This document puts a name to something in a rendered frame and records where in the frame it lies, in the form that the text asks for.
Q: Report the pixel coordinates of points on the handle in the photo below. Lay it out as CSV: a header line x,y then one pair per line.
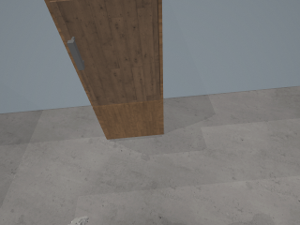
x,y
76,54

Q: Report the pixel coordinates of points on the cupboard door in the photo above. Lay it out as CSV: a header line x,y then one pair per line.
x,y
118,42

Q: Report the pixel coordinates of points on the left robot hand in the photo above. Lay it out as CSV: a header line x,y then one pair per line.
x,y
79,221

